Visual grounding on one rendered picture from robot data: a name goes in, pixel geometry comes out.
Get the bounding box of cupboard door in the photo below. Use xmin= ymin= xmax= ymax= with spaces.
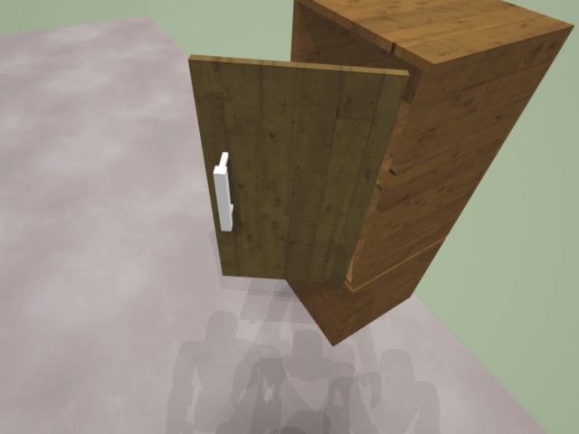
xmin=188 ymin=54 xmax=410 ymax=284

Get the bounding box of handle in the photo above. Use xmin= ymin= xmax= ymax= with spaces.
xmin=214 ymin=152 xmax=233 ymax=231

